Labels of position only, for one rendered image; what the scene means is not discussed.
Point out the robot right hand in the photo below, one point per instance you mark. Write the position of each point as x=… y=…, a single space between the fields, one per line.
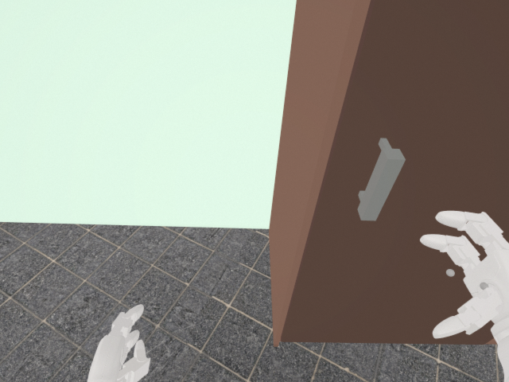
x=492 y=303

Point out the robot left hand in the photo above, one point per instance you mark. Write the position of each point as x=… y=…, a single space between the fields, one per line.
x=113 y=349

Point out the handle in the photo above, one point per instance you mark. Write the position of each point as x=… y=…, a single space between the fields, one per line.
x=383 y=177

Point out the wardrobe door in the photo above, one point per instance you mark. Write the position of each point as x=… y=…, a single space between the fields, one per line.
x=432 y=77

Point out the right robot forearm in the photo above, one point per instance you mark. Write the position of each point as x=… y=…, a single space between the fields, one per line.
x=500 y=332

